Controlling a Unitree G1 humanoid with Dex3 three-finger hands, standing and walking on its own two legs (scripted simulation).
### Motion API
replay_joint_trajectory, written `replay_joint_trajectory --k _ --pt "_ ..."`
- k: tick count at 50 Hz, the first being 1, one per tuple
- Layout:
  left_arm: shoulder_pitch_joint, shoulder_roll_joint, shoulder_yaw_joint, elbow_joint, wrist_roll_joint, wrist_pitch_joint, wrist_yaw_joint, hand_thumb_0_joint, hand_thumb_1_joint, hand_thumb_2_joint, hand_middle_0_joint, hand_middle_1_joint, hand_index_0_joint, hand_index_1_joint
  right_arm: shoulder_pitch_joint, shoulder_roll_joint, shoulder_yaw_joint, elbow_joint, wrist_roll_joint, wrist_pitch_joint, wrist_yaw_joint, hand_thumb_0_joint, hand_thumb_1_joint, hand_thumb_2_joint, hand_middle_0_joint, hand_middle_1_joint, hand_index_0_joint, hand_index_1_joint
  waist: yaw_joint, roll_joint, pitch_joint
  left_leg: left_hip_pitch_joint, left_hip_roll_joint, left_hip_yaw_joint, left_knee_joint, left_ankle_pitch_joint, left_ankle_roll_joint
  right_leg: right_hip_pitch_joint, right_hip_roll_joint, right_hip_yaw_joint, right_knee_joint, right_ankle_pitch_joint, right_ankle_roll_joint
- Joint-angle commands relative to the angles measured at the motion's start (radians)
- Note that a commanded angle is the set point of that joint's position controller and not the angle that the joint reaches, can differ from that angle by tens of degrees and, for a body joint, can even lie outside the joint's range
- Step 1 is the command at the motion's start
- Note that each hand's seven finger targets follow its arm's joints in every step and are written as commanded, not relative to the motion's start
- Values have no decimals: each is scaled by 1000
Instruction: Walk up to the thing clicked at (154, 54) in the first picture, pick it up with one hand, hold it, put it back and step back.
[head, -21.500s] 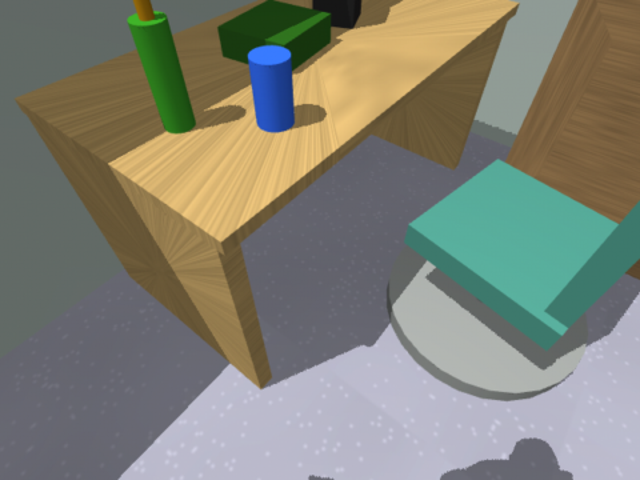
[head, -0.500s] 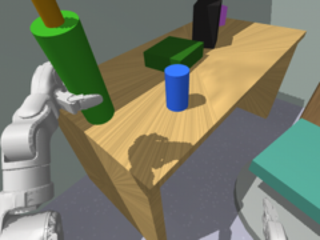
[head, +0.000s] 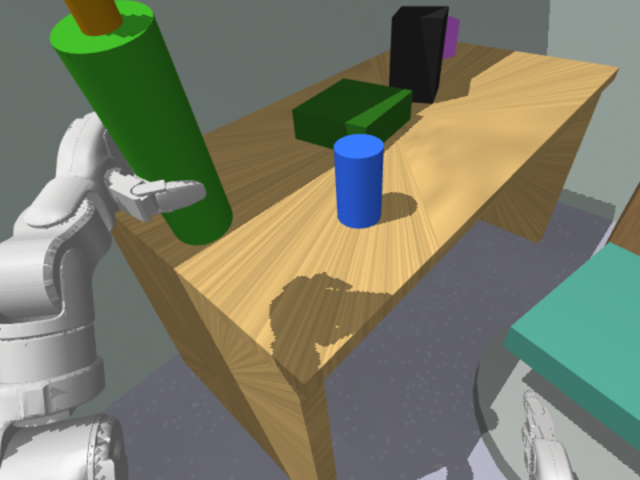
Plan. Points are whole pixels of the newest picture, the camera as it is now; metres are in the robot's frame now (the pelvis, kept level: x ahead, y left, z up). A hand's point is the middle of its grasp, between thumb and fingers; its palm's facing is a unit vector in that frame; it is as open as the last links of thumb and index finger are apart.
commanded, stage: hold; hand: left
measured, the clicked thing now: (154, 125) +0.32 +0.15 +0.33
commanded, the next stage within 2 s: none
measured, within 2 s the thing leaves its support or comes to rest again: neither
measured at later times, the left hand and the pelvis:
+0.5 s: hand (154, 176) +0.33 +0.17 +0.28, palm faces +0.11 -0.99 -0.07, open 10.4 cm; pelvis -0.01 +0.00 +0.00, yaw +0 degrees
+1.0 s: hand (149, 148) +0.34 +0.17 +0.31, palm faces +0.10 -0.99 -0.05, open 10.5 cm; pelvis -0.01 +0.00 +0.00, yaw +0 degrees
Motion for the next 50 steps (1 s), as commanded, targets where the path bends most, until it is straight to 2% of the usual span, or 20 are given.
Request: replay_joint_trajectory --k 1,2,4,7,9,11,12,13,15,16,17,23,24,28,31,35,39,41,44,50 --pt "-599 250 124 -333 -39 -112 1 0 -16 1253 -1225 -1416 -1245 -1424 -135 -97 -33 -178 1 -60 4 0 537 -56 49 51 49 51 0 -43 -293 155 -15 22 -98 239 15 30 44 -77 -98 207 -28" --pt "-603 269 143 -352 -40 -109 7 0 -18 1253 -1223 -1414 -1243 -1422 -141 -110 -45 -178 1 -59 5 0 539 -55 49 50 49 50 11 -35 -305 149 -18 22 -102 230 14 38 43 -75 -101 200 -29" --pt "-608 279 150 -345 -39 -101 9 0 -31 1257 -1245 -1433 -1267 -1440 -124 -119 -53 -165 0 -52 3 0 537 -55 49 51 49 51 -3 -49 -306 154 -21 29 -92 233 21 36 39 -69 -109 212 -24" --pt "-569 273 166 -297 -46 -91 22 0 -16 1247 -1227 -1417 -1249 -1423 -154 -98 -32 -178 4 -51 4 0 538 -55 49 50 49 50 3 -78 -263 121 -26 37 -95 198 24 31 35 -64 -120 187 -18" --pt "-626 278 146 -363 -41 -98 21 0 -13 1256 -1224 -1418 -1245 -1425 -136 -112 -47 -169 2 -48 0 0 539 -55 49 51 49 51 -3 -64 -288 133 -24 32 -103 175 22 27 38 -67 -117 161 -23" --pt "-563 264 154 -286 -48 -92 20 0 -5 1263 -1238 -1436 -1263 -1440 -140 -98 -29 -178 7 -46 0 0 542 -54 49 50 49 50 -3 -75 -258 128 -24 31 -105 166 23 17 38 -69 -123 153 -22" --pt "-539 228 133 -257 -50 -91 16 0 14 1274 -1236 -1437 -1260 -1442 -138 -92 -27 -168 5 -43 2 0 542 -55 49 51 49 51 -9 -86 -250 119 -21 29 -110 166 22 20 40 -70 -118 158 -22" --pt "-578 237 123 -319 -46 -100 15 0 -2 1264 -1232 -1431 -1255 -1436 -152 -84 -17 -172 7 -42 4 0 543 -54 49 50 49 51 8 -54 -278 120 -26 31 -105 176 21 31 36 -68 -114 166 -26" --pt "-583 277 144 -349 -40 -108 16 0 -8 1261 -1243 -1435 -1265 -1441 -130 -100 -35 -166 8 -42 -1 0 541 -55 48 51 49 51 -1 -47 -293 142 -27 33 -99 183 23 21 35 -67 -114 170 -25" --pt "-569 261 125 -305 -35 -108 13 0 12 1269 -1241 -1435 -1264 -1441 -129 -95 -25 -179 7 -43 1 0 541 -55 49 51 49 51 -11 -54 -271 132 -25 34 -103 173 23 19 36 -67 -118 164 -24" --pt "-600 268 125 -393 -34 -116 13 0 -10 1264 -1241 -1431 -1262 -1438 -139 -92 -24 -169 5 -44 2 0 539 -56 48 51 49 51 4 -23 -293 141 -26 31 -104 178 20 23 36 -68 -112 165 -27" --pt "-624 299 147 -379 -38 -115 17 0 -26 1278 -1252 -1448 -1275 -1455 -151 -112 -42 -161 -1 -63 -14 0 536 -57 48 51 49 51 -12 -11 -286 154 -18 24 -109 160 16 8 43 -70 -113 148 -28" --pt "-616 291 145 -357 -40 -114 15 0 -20 1288 -1242 -1448 -1264 -1456 -152 -90 -18 -149 -1 -66 -13 0 540 -56 48 51 49 51 -5 -5 -267 138 -17 23 -113 146 14 5 44 -71 -112 134 -30" --pt "-641 310 157 -357 -49 -109 12 0 -48 1295 -1258 -1467 -1281 -1474 -149 -111 -38 -131 -1 -81 -24 0 539 -56 48 50 49 50 -4 -30 -275 128 -21 25 -110 139 20 14 42 -70 -119 126 -28" --pt "-632 287 142 -285 -46 -94 11 0 -20 1303 -1260 -1468 -1283 -1475 -174 -91 -13 -150 0 -89 -24 0 541 -56 48 51 49 51 0 -30 -253 121 -17 22 -118 136 16 12 45 -74 -116 127 -28" --pt "-677 291 129 -295 -45 -84 5 0 -22 1303 -1272 -1475 -1297 -1481 -167 -99 -19 -139 4 -93 -22 0 542 -55 48 51 49 51 -1 -23 -271 126 -24 29 -113 138 19 11 41 -72 -120 129 -29" --pt "-695 306 145 -266 -42 -75 1 0 10 1325 -1279 -1484 -1302 -1492 -139 -118 -41 -122 6 -90 -18 0 543 -56 48 51 49 51 -1 -27 -289 144 -19 20 -116 157 17 8 43 -76 -115 143 -30" --pt "-685 292 134 -245 -39 -68 4 0 -4 1318 -1279 -1484 -1304 -1491 -157 -97 -18 -151 10 -91 -10 0 544 -55 48 51 49 51 5 -44 -272 135 -16 18 -118 161 17 8 46 -78 -114 148 -29" --pt "-712 315 141 -281 -37 -67 6 0 -22 1324 -1276 -1486 -1300 -1494 -130 -112 -39 -138 12 -85 -7 0 544 -56 48 51 49 51 4 -35 -301 147 -24 29 -107 185 21 17 40 -71 -115 164 -30" --pt "-746 337 154 -257 -35 -65 15 0 -32 1340 -1287 -1510 -1315 -1515 -138 -111 -30 -158 10 -86 -6 0 545 -55 48 50 49 50 -1 -37 -287 135 -25 31 -107 182 22 18 37 -67 -115 167 -27"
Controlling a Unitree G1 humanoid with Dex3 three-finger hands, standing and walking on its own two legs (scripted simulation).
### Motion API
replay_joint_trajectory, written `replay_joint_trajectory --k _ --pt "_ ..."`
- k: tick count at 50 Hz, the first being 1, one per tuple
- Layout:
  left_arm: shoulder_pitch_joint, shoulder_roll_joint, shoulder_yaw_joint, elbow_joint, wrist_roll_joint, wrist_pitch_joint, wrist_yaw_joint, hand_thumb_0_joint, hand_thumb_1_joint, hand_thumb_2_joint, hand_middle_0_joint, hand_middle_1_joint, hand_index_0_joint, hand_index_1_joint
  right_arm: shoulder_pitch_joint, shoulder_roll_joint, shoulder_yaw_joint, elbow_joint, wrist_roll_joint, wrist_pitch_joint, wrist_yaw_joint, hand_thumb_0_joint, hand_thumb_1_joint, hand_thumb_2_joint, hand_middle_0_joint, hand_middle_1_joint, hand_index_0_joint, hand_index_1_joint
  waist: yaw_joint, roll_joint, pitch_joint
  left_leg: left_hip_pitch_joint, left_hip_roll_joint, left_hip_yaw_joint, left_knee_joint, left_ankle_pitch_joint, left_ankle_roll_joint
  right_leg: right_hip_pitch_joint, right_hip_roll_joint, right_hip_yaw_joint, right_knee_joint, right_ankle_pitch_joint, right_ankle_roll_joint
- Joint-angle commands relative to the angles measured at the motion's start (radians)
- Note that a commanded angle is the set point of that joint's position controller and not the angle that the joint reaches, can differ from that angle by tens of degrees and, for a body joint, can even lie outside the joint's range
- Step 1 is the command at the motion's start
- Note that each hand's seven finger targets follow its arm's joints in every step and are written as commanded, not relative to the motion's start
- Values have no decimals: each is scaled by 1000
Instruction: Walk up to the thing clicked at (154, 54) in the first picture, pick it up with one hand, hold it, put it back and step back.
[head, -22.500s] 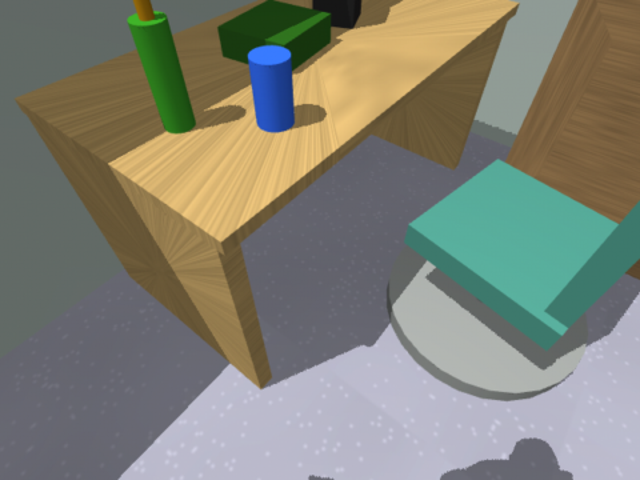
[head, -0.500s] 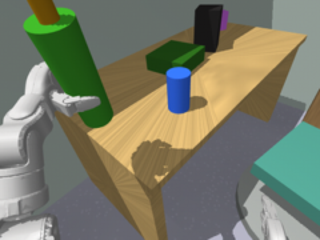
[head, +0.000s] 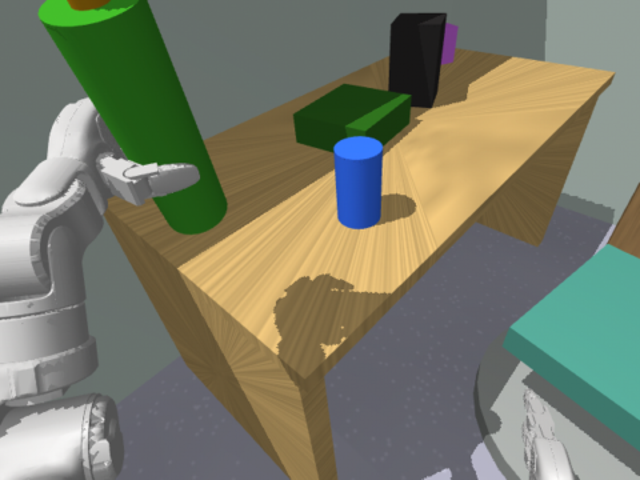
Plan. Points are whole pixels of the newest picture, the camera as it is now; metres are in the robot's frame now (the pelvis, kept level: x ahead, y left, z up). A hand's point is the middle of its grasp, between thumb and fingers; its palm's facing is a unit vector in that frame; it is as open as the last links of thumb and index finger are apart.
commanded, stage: hold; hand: left
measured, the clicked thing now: (145, 108) +0.33 +0.15 +0.35
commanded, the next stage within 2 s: crouch in 1.02 s
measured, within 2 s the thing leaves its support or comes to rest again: neither
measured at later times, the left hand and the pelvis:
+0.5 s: hand (152, 157) +0.34 +0.17 +0.30, palm faces +0.11 -0.99 -0.06, open 10.5 cm; pelvis +0.00 +0.00 +0.00, yaw +0 degrees
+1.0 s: hand (153, 139) +0.35 +0.17 +0.31, palm faces +0.11 -0.99 -0.05, open 10.5 cm; pelvis -0.01 +0.00 +0.00, yaw +0 degrees
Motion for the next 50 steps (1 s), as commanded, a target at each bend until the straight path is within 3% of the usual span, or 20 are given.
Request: replay_joint_trajectory --k 1,3,5,7,9,14,15,16,19,20,26,29,31,33,36,41,42,43,45,50 --pt "-675 305 150 -287 -27 -133 14 0 -31 1340 -1282 -1505 -1309 -1511 -144 -89 -18 -178 -2 -67 -5 0 545 -56 48 50 49 50 5 -48 -284 132 -26 32 -99 165 23 29 37 -68 -116 151 -25" --pt "-693 304 144 -285 -25 -136 16 0 -27 1346 -1286 -1514 -1313 -1520 -146 -103 -35 -177 -3 -64 -9 0 542 -56 48 50 49 50 1 -54 -294 123 -25 30 -105 153 23 36 37 -66 -117 143 -25" --pt "-639 257 111 -212 -23 -128 12 0 -50 1339 -1280 -1508 -1306 -1515 -154 -84 -17 -187 1 -65 -5 0 543 -56 48 50 49 50 -1 -46 -270 125 -25 32 -107 134 21 13 39 -68 -118 125 -28" --pt "-644 293 134 -229 -18 -140 9 0 -16 1339 -1285 -1500 -1309 -1507 -134 -95 -27 -178 1 -62 -5 0 545 -56 48 51 49 51 -2 -41 -289 126 -26 33 -105 142 21 19 38 -67 -117 137 -27" --pt "-649 274 112 -269 -18 -146 2 0 -21 1329 -1279 -1497 -1306 -1503 -137 -91 -22 -192 2 -64 0 0 543 -56 48 50 49 50 2 -19 -288 133 -22 32 -104 147 18 13 40 -71 -112 137 -31" --pt "-581 266 128 -274 -24 -151 -7 0 -29 1335 -1280 -1500 -1304 -1508 -135 -89 -22 -212 1 -60 4 0 535 -59 48 51 49 51 1 -45 -292 128 -19 29 -107 150 19 34 46 -71 -114 136 -30" --pt "-654 298 127 -399 -24 -161 -4 0 -29 1322 -1272 -1483 -1294 -1491 -151 -82 -16 -207 3 -61 4 0 539 -58 48 51 49 51 14 6 -307 136 -21 31 -109 146 16 29 45 -70 -115 131 -32" --pt "-639 317 155 -370 -23 -160 2 0 -9 1334 -1277 -1488 -1299 -1498 -124 -100 -39 -197 2 -59 0 0 534 -59 48 51 49 51 -5 -9 -310 151 -15 27 -108 148 14 16 48 -71 -115 134 -31" --pt "-616 299 156 -336 -30 -147 7 0 -10 1359 -1283 -1507 -1307 -1516 -132 -88 -23 -183 -5 -65 -5 0 542 -58 48 51 49 51 -8 -48 -277 132 -17 27 -108 135 21 21 46 -69 -122 124 -26" --pt "-644 289 137 -355 -29 -144 10 0 -49 1351 -1275 -1508 -1301 -1515 -149 -97 -30 -186 -5 -70 -7 0 540 -57 48 50 49 50 -10 -29 -282 134 -18 29 -107 130 20 17 45 -66 -115 120 -30" --pt "-663 297 133 -314 -24 -141 14 0 -41 1373 -1284 -1523 -1307 -1534 -134 -83 -12 -170 -6 -78 -16 0 537 -60 48 51 49 51 -14 -34 -288 149 -14 22 -110 131 17 10 46 -75 -110 126 -30" --pt "-612 242 101 -205 -26 -126 7 0 -29 1350 -1275 -1502 -1299 -1511 -154 -97 -24 -181 -4 -83 -17 0 538 -58 48 51 49 51 -17 -54 -259 129 -17 24 -113 116 18 2 49 -76 -117 116 -27" --pt "-662 298 131 -294 -27 -138 4 0 -26 1350 -1277 -1496 -1298 -1507 -128 -90 -25 -162 -2 -84 -16 0 539 -59 48 51 49 51 -12 -26 -294 140 -26 35 -107 115 20 6 43 -69 -123 115 -27" --pt "-631 271 115 -254 -26 -134 -1 0 -34 1330 -1265 -1485 -1289 -1493 -140 -91 -22 -180 1 -87 -11 0 542 -57 48 51 49 51 -3 -39 -274 126 -21 30 -114 118 17 11 47 -75 -122 111 -30" --pt "-668 309 143 -314 -26 -139 6 0 -35 1346 -1274 -1502 -1299 -1510 -131 -91 -26 -175 3 -85 -7 0 540 -58 48 51 49 51 2 -25 -279 136 -18 27 -113 132 16 13 48 -75 -119 121 -31" --pt "-709 315 145 -291 -27 -132 11 0 -63 1357 -1278 -1509 -1301 -1520 -130 -96 -29 -181 -1 -85 -8 0 537 -59 48 51 49 51 -5 -36 -292 135 -18 26 -112 130 18 20 45 -70 -118 122 -28" --pt "-659 296 145 -195 -30 -122 13 0 -72 1354 -1276 -1511 -1299 -1522 -143 -83 -14 -182 1 -85 -7 0 537 -59 48 51 49 51 -3 -55 -248 111 -18 28 -114 123 19 14 45 -69 -119 117 -27" --pt "-700 308 137 -272 -25 -126 14 0 -69 1354 -1271 -1513 -1297 -1520 -159 -83 -14 -180 1 -87 -6 0 542 -56 48 50 49 50 5 -13 -281 133 -20 29 -114 124 16 12 44 -69 -117 115 -30" --pt "-676 278 119 -209 -20 -121 15 0 -59 1348 -1268 -1501 -1292 -1511 -147 -84 -18 -177 3 -84 -6 0 540 -58 48 50 49 50 -1 -41 -262 125 -16 27 -115 121 17 1 46 -73 -117 112 -30" --pt "-681 305 128 -230 -16 -130 7 0 -56 1344 -1270 -1502 -1296 -1510 -136 -101 -32 -179 3 -85 -4 0 539 -57 48 51 49 51 -2 -29 -298 138 -22 34 -105 143 19 10 42 -69 -113 131 -30"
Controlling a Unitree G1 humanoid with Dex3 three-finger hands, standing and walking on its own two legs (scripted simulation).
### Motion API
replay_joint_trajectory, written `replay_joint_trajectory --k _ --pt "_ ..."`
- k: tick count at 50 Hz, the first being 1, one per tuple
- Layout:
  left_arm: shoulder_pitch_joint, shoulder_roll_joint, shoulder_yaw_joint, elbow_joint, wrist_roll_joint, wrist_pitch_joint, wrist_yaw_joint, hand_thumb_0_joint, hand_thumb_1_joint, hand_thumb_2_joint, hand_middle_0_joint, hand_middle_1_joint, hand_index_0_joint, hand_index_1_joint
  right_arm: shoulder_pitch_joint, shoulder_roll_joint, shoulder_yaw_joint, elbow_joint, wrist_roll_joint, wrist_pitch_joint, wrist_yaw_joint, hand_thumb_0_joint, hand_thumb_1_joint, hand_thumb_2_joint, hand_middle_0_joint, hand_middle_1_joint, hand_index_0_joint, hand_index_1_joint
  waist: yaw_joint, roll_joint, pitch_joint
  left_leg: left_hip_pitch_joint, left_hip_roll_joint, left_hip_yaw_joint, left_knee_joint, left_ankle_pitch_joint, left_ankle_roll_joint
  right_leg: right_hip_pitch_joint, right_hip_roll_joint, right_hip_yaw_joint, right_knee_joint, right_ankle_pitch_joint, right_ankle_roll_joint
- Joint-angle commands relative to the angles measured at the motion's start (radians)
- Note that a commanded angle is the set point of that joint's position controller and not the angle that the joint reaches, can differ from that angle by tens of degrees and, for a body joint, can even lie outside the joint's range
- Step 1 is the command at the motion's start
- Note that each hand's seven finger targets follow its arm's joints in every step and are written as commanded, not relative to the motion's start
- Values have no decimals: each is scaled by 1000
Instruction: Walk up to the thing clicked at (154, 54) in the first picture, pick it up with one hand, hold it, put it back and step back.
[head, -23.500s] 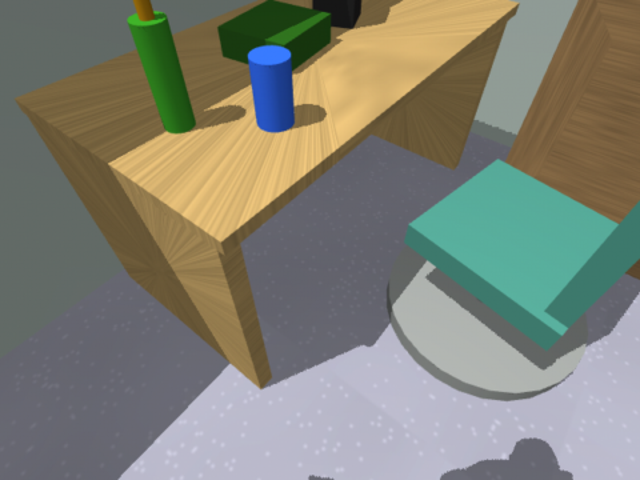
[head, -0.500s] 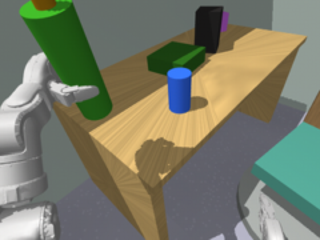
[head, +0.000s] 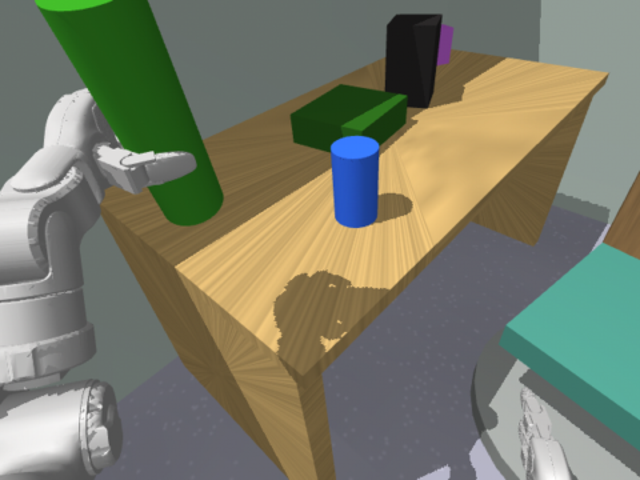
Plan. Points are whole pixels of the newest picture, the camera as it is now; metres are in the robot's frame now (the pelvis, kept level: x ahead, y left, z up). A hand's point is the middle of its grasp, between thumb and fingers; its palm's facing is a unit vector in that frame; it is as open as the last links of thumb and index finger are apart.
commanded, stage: hold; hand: left
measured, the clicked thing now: (141, 97) +0.34 +0.16 +0.36
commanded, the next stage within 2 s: crouch in 0.02 s
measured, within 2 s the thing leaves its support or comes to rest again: neither
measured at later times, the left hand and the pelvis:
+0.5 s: hand (181, 159) +0.40 +0.17 +0.26, palm faces +0.13 -0.99 -0.02, open 10.4 cm; pelvis -0.01 +0.00 +0.00, yaw +0 degrees
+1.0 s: hand (203, 170) +0.48 +0.18 +0.20, palm faces +0.17 -0.98 -0.02, open 10.5 cm; pelvis +0.01 +0.00 +0.00, yaw -2 degrees
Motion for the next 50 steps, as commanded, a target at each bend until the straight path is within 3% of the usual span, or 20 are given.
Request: replay_joint_trajectory --k 1,6,7,9,11,13,14,17,18,19,22,24,26,35,36,37,39,45,48,50 --pt "-621 271 112 -294 -22 -132 -5 0 -32 1330 -1263 -1484 -1287 -1493 -156 -96 -31 -192 1 -69 -2 0 541 -57 48 51 49 51 9 -30 -288 144 -25 32 -111 135 19 24 41 -73 -120 119 -29" --pt "-635 315 153 -319 -26 -139 -5 0 -75 1393 -1322 -1547 -1328 -1574 -133 -94 -30 -199 -3 -63 -5 0 520 -70 48 51 49 51 4 -55 -295 132 -25 32 -109 142 23 46 42 -71 -121 128 -25" --pt "-627 299 143 -302 -28 -136 -7 0 -99 1313 -1296 -1495 -1312 -1507 -147 -100 -38 -194 -4 -65 -7 0 569 -48 49 51 49 51 2 -51 -284 129 -26 35 -108 134 23 41 41 -68 -121 121 -25" --pt "-657 293 134 -283 -29 -139 -7 0 -83 1342 -1329 -1520 -1345 -1533 -134 -115 -56 -177 -7 -67 -13 0 583 -43 49 51 49 51 -15 -39 -279 143 -24 34 -110 118 22 12 40 -67 -124 114 -25" --pt "-675 270 112 -252 -27 -141 -1 0 -67 1342 -1326 -1509 -1341 -1523 -139 -85 -26 -169 -7 -70 -9 0 587 -42 49 51 49 51 -9 -47 -252 122 -23 31 -119 94 21 5 41 -70 -124 99 -25" --pt "-675 265 108 -136 -23 -142 9 0 -73 1329 -1328 -1504 -1344 -1516 -148 -103 -41 -179 -5 -75 -15 0 587 -42 49 51 49 51 -21 -78 -244 115 -28 38 -113 86 26 -3 37 -66 -128 91 -21" --pt "-664 211 70 -60 -19 -145 9 0 -90 1327 -1329 -1508 -1343 -1522 -146 -101 -32 -187 -9 -77 -15 0 584 -43 49 51 49 51 -34 -110 -220 110 -25 34 -120 67 27 -12 41 -68 -131 83 -19" --pt "-721 222 46 26 -4 -189 13 0 -101 1298 -1304 -1468 -1315 -1485 -124 -97 -19 -177 -10 -85 -18 0 589 -42 49 51 49 51 -41 -108 -224 110 -30 37 -119 44 29 -41 34 -64 -135 65 -19" --pt "-782 254 51 -13 3 -219 12 0 -81 1298 -1305 -1464 -1317 -1479 -106 -104 -31 -169 -11 -87 -21 0 593 -40 49 51 49 51 -47 -86 -238 114 -30 37 -122 36 28 -47 33 -60 -136 64 -20" --pt "-755 234 39 96 8 -236 8 0 -87 1286 -1314 -1463 -1327 -1477 -106 -111 -29 -189 -15 -92 -22 0 590 -41 49 51 49 51 -55 -115 -225 104 -28 34 -121 35 29 -46 32 -62 -136 68 -18" --pt "-815 235 27 130 21 -317 9 0 -43 1281 -1300 -1443 -1310 -1458 -95 -96 -10 -197 -19 -101 -21 0 592 -41 48 51 49 51 -51 -74 -242 104 -24 29 -120 28 25 -65 33 -61 -124 63 -24" --pt "-894 294 63 112 29 -379 16 0 -40 1292 -1312 -1459 -1324 -1473 -74 -101 -15 -198 -26 -108 -23 0 589 -42 49 51 49 51 -58 -50 -298 125 -19 27 -113 27 24 -58 31 -57 -119 61 -24" --pt "-937 298 62 117 36 -430 27 0 -85 1297 -1306 -1468 -1319 -1482 -96 -98 -13 -210 -31 -114 -22 0 585 -43 49 51 49 51 -60 -31 -335 127 -17 26 -105 31 22 -51 32 -51 -111 61 -27" --pt "-964 391 109 273 70 -662 39 0 -78 1342 -1314 -1511 -1332 -1523 -134 -117 -18 -261 -50 -113 -22 0 559 -50 49 51 49 51 -61 8 -466 116 -1 20 -72 95 14 4 46 -48 -83 117 -32" --pt "-941 386 111 348 73 -680 38 0 -50 1347 -1313 -1511 -1331 -1522 -112 -119 -15 -256 -54 -108 -20 0 559 -51 49 51 49 51 -76 -25 -456 115 4 17 -68 119 14 5 52 -52 -79 142 -32" --pt "-976 393 103 296 76 -710 34 0 -54 1351 -1301 -1508 -1319 -1519 -114 -96 1 -250 -53 -103 -15 0 559 -51 49 51 49 51 -63 13 -476 106 -2 26 -64 139 14 27 47 -43 -78 163 -32" --pt "-948 420 118 392 84 -741 36 0 -50 1354 -1299 -1515 -1321 -1523 -110 -120 -22 -237 -53 -93 -14 0 560 -50 49 51 49 51 -74 11 -422 92 2 25 -65 151 12 -6 52 -45 -74 169 -35" --pt "-965 369 79 450 89 -823 15 0 -46 1396 -1339 -1548 -1359 -1559 -70 -92 14 -268 -57 -59 2 0 564 -49 49 51 49 50 -103 11 -461 120 5 37 -59 184 19 5 54 -40 -87 214 -33" --pt "-941 362 74 477 88 -843 10 0 -32 1386 -1345 -1542 -1366 -1552 -40 -121 -17 -262 -60 -40 0 0 567 -48 49 50 49 50 -117 20 -445 140 4 41 -56 210 19 -13 53 -37 -92 242 -33" --pt "-940 326 49 454 88 -857 3 0 -5 1387 -1337 -1532 -1357 -1542 -36 -98 1 -250 -60 -31 8 0 572 -47 49 51 49 51 -114 21 -437 146 8 36 -52 253 18 -13 56 -44 -84 271 -35"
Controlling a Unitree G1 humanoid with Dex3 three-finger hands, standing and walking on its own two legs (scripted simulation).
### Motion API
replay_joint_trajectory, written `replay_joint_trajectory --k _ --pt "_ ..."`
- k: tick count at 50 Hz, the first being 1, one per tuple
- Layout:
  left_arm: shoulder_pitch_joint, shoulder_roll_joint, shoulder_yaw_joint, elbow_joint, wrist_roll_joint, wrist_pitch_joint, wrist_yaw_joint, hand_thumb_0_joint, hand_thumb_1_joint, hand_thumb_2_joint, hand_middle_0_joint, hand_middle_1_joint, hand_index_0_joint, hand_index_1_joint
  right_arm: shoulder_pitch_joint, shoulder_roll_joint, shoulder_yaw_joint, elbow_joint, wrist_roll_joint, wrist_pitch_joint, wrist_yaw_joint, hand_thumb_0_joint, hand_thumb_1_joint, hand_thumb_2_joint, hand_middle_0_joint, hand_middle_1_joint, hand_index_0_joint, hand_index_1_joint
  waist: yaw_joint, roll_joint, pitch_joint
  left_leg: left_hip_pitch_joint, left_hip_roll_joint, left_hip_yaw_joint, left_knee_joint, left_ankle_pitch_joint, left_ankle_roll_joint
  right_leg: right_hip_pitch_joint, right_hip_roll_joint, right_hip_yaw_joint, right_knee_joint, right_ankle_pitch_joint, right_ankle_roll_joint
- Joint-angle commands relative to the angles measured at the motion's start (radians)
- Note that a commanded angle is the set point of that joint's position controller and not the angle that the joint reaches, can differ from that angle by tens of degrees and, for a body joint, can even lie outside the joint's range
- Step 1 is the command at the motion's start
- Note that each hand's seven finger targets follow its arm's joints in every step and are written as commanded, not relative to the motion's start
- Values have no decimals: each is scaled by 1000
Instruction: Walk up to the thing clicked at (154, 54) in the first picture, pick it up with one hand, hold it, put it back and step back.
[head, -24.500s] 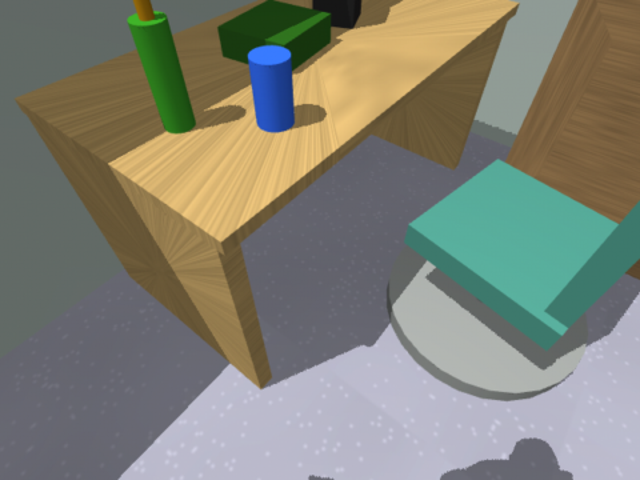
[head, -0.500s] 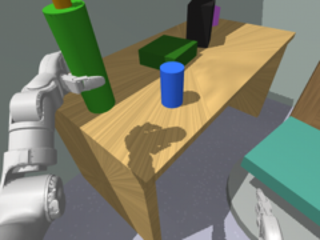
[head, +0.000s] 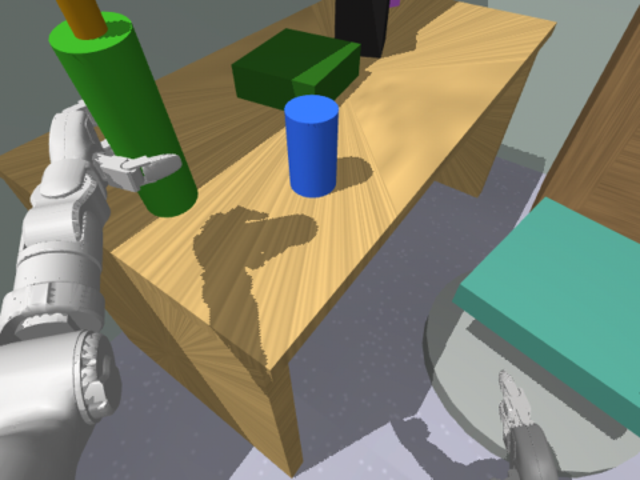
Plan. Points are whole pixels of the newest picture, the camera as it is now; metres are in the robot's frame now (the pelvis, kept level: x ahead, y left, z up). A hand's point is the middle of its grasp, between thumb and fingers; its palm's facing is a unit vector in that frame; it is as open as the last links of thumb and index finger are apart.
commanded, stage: crouch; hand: left
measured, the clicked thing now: (130, 112) +0.46 +0.18 +0.25
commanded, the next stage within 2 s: lower in 1.20 s
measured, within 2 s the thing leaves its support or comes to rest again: neither
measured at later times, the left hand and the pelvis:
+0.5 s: hand (144, 148) +0.49 +0.20 +0.18, palm faces +0.21 -0.98 -0.02, open 10.4 cm; pelvis +0.02 +0.00 +0.00, yaw +0 degrees
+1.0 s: hand (155, 153) +0.52 +0.20 +0.15, palm faces +0.20 -0.98 -0.01, open 10.4 cm; pelvis +0.01 +0.00 -0.01, yaw -1 degrees
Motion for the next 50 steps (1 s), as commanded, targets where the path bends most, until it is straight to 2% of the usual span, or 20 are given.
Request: replay_joint_trajectory --k 1,7,14,15,16,19,21,23,25,26,28,29,30,31,33,34,40,41,42,50 --pt "-738 308 51 -403 -52 -167 -16 0 -19 1379 -1330 -1529 -1353 -1537 -37 -121 -60 -150 1 -34 -6 0 572 -46 49 51 49 51 -11 93 -487 289 -21 26 -70 313 23 109 25 -54 -83 296 -29" --pt "-751 315 58 -424 -52 -197 -14 0 9 1359 -1312 -1495 -1333 -1503 -54 -128 -61 -176 -1 3 9 0 574 -45 49 50 49 50 -2 112 -521 316 -7 6 -68 424 7 126 33 -66 -77 340 -41" --pt "-769 318 65 -452 -49 -228 3 0 -34 1328 -1296 -1465 -1315 -1475 -71 -104 -51 -186 1 54 6 0 561 -49 49 50 49 50 2 110 -524 306 -17 14 -77 377 18 154 25 -62 -85 339 -34" --pt "-706 298 60 -365 -52 -226 1 0 -46 1343 -1298 -1482 -1318 -1492 -41 -107 -56 -165 -1 60 4 0 559 -50 49 50 49 50 -22 51 -489 284 -17 14 -72 378 25 155 25 -62 -86 359 -28" --pt "-714 355 105 -401 -56 -232 2 0 -44 1349 -1303 -1493 -1323 -1502 -61 -130 -61 -206 3 62 4 0 562 -49 49 50 49 50 1 59 -540 283 -21 21 -79 375 25 203 20 -51 -86 371 -28" --pt "-715 307 69 -344 -47 -238 -2 0 -53 1339 -1297 -1474 -1315 -1486 -33 -99 -38 -188 0 87 10 0 556 -51 49 51 49 50 -19 86 -507 320 -9 10 -67 462 18 136 28 -60 -81 399 -34" --pt "-671 307 74 -252 -37 -243 -2 0 -49 1339 -1285 -1466 -1303 -1478 -59 -101 -41 -210 2 95 16 0 562 -50 49 50 49 50 -19 58 -481 275 -10 11 -67 452 18 146 25 -57 -77 402 -35" --pt "-772 369 98 -351 -36 -262 -4 0 -38 1312 -1287 -1457 -1308 -1464 -71 -134 -70 -239 1 106 12 0 560 -48 49 50 49 50 -26 91 -550 304 -15 17 -62 433 25 155 19 -50 -77 411 -31" --pt "-711 330 84 -233 -38 -266 -17 0 -51 1334 -1291 -1476 -1313 -1484 -46 -116 -55 -221 1 112 18 0 565 -48 49 50 49 50 -37 50 -447 235 -17 20 -72 376 28 141 17 -47 -81 378 -29" --pt "-791 346 84 -331 -39 -281 -19 0 -76 1330 -1288 -1473 -1309 -1483 -95 -128 -62 -270 4 111 18 0 561 -49 49 50 49 50 -26 104 -567 293 -18 24 -70 376 26 150 14 -40 -76 383 -32" --pt "-730 344 91 -175 -36 -284 -23 0 -43 1324 -1300 -1471 -1321 -1479 -30 -128 -72 -203 -2 127 17 0 561 -48 49 50 49 50 -57 48 -447 238 -14 19 -58 348 33 87 20 -46 -79 350 -27" --pt "-771 392 115 -250 -36 -301 -22 0 -45 1327 -1295 -1470 -1315 -1479 -77 -148 -76 -279 -1 125 18 0 559 -49 49 50 49 50 -37 63 -520 234 -15 19 -62 346 29 134 16 -41 -72 356 -29" --pt "-795 356 90 -232 -30 -303 -22 0 -64 1326 -1286 -1466 -1306 -1475 -91 -129 -63 -289 0 125 21 0 555 -50 49 50 49 50 -42 90 -557 263 -13 19 -54 357 27 120 17 -42 -60 359 -33" --pt "-759 335 83 -144 -25 -305 -22 0 -49 1329 -1296 -1471 -1317 -1480 -64 -106 -51 -243 0 135 24 0 553 -51 49 50 49 50 -55 69 -453 222 -8 13 -52 327 26 56 24 -50 -60 311 -34" --pt "-803 361 86 -183 -20 -324 -22 0 -63 1332 -1289 -1467 -1308 -1478 -96 -132 -59 -333 -2 138 23 0 557 -50 49 50 49 50 -49 88 -552 256 -5 13 -50 332 23 75 25 -49 -56 307 -39" --pt "-754 365 90 -88 -11 -321 -19 0 -55 1337 -1294 -1472 -1316 -1481 -42 -123 -61 -257 -5 148 25 0 557 -49 49 50 49 50 -61 68 -454 202 -3 8 -47 305 23 31 28 -53 -53 277 -39" --pt "-871 450 124 -162 -13 -366 -26 0 24 1345 -1307 -1477 -1327 -1485 -105 -157 -76 -362 -9 160 22 0 552 -51 49 50 49 50 -47 138 -643 218 -8 21 -9 320 24 92 18 -30 -23 317 -39" --pt "-808 417 113 -70 -8 -363 -23 0 33 1349 -1318 -1487 -1339 -1494 -66 -138 -70 -286 -11 171 23 0 549 -51 50 50 49 50 -67 108 -522 177 2 9 -11 306 22 23 28 -42 -20 283 -42" --pt "-878 450 123 -191 -10 -387 -25 0 50 1356 -1317 -1488 -1337 -1496 -82 -128 -58 -324 -10 172 24 0 553 -51 49 50 49 50 -53 149 -579 193 -4 16 -7 296 22 37 23 -36 -22 278 -42" --pt "-881 491 131 -89 16 -408 -25 0 75 1354 -1295 -1469 -1314 -1477 -76 -169 -80 -372 -18 198 18 0 551 -52 50 50 49 50 -76 153 -627 185 5 10 15 306 19 7 31 -39 0 272 -48"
